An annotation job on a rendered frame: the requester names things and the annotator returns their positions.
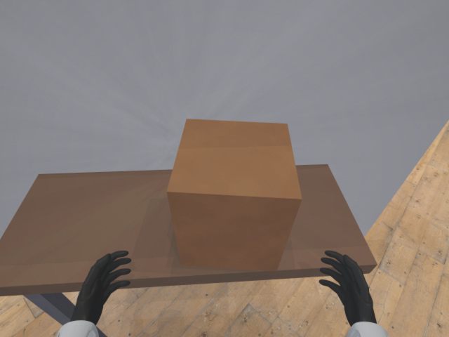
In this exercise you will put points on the robot left hand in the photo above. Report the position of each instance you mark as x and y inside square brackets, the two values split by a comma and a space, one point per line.
[96, 288]

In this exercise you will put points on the robot right forearm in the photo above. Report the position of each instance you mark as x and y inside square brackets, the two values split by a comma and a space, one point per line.
[367, 329]

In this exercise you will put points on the carton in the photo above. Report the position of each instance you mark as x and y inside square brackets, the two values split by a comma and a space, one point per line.
[233, 194]

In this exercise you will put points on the robot right hand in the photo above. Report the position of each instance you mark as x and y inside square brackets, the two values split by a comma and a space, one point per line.
[353, 290]

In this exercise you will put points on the robot left forearm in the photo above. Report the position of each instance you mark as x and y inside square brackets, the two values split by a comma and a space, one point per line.
[79, 328]

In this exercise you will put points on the table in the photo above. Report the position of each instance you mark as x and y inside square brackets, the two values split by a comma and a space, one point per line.
[68, 221]

